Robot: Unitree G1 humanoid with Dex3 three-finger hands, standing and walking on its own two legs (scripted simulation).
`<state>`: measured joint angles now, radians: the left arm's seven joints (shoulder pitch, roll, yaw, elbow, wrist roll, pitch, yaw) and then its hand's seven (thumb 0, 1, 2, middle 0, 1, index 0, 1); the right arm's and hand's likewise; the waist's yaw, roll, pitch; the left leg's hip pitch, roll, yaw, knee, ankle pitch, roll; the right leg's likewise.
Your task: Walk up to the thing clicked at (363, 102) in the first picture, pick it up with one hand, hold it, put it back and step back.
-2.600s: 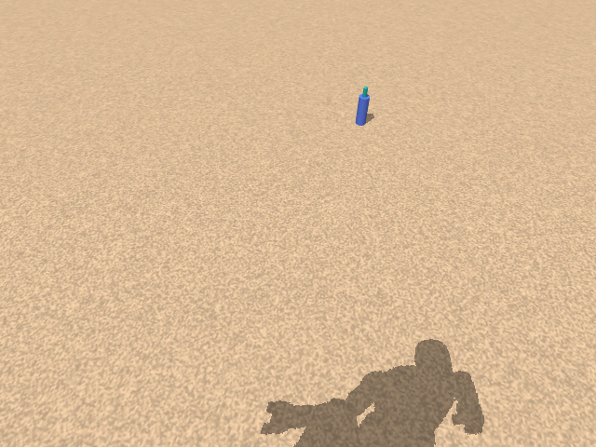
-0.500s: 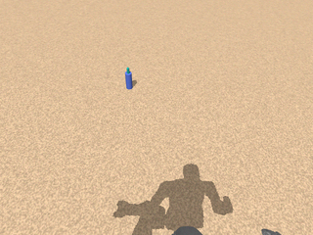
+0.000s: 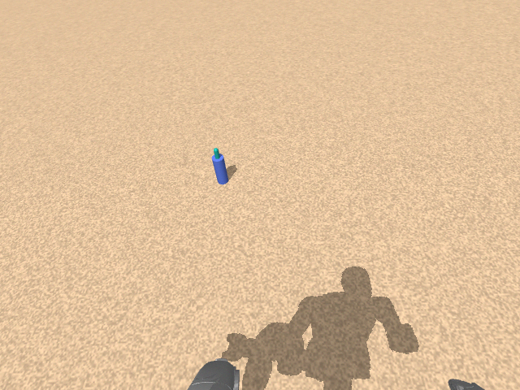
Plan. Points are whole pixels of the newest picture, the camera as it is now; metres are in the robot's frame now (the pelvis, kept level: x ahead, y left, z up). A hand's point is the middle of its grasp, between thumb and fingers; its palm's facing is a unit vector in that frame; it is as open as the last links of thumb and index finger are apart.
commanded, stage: walk up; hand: left
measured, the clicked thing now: (219, 165) +1.21 +0.32 -0.66
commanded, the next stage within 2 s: none
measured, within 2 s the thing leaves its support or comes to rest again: neither
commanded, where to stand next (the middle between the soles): +0.89 +0.10 m, yaw +1 degrees
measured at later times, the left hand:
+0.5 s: hand (119, 295) +0.31 +0.33 -0.14, palm faces -0.02 -0.94 -0.35, open 7.4 cm
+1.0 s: hand (154, 221) +0.48 +0.29 -0.12, palm faces +0.02 -0.91 -0.42, open 7.4 cm
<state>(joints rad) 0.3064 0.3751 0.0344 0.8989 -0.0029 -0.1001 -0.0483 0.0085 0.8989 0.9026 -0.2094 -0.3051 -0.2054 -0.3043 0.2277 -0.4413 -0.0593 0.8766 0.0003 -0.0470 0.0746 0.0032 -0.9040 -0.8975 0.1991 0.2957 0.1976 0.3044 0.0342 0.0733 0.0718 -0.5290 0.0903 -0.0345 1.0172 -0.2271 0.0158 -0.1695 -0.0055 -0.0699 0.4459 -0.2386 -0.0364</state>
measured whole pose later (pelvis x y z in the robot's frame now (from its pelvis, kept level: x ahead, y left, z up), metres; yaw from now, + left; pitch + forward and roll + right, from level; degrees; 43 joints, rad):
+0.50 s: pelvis +0.24 +0.06 +0.00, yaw +1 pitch -3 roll +1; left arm 0.26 0.44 0.04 0.89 0.00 -0.06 -0.05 0.01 0.90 0.90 -0.21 -0.30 -0.20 -0.30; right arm 0.30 -0.38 -0.04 0.86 0.00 -0.09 0.06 0.00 -0.90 -0.90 0.20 0.30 0.20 0.31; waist -0.01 -0.05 0.08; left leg -0.13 0.00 0.10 0.44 -0.25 0.04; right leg -0.51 -0.10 0.01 0.92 -0.26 -0.01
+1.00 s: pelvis +0.44 +0.02 +0.00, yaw +2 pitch -3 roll +0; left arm 0.30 0.38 0.04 0.88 0.01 -0.09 -0.04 0.01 0.90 0.90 -0.21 -0.31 -0.21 -0.30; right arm 0.26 -0.44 -0.06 0.87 -0.01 -0.03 0.07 0.00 -0.90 -0.90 0.20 0.30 0.20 0.30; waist 0.02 0.07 0.08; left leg -0.51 0.07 -0.05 0.87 -0.25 0.00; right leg -0.16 -0.03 -0.11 0.45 -0.23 -0.04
